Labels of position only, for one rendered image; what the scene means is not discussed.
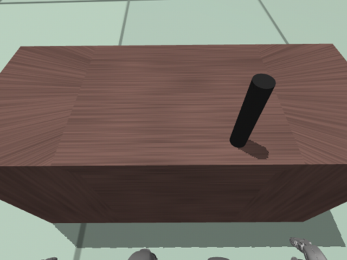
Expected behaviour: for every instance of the right robot hand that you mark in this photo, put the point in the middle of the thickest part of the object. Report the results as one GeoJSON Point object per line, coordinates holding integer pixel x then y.
{"type": "Point", "coordinates": [311, 252]}

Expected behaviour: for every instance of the can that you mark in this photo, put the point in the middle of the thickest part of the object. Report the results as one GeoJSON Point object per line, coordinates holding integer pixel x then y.
{"type": "Point", "coordinates": [258, 93]}

